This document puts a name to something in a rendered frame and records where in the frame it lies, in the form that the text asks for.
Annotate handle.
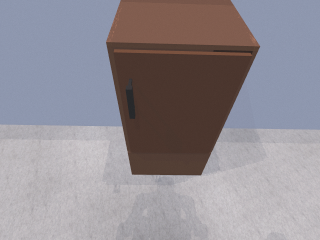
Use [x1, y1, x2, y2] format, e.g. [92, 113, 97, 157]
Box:
[125, 78, 136, 119]

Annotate cupboard door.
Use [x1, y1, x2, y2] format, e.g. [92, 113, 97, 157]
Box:
[113, 49, 252, 154]

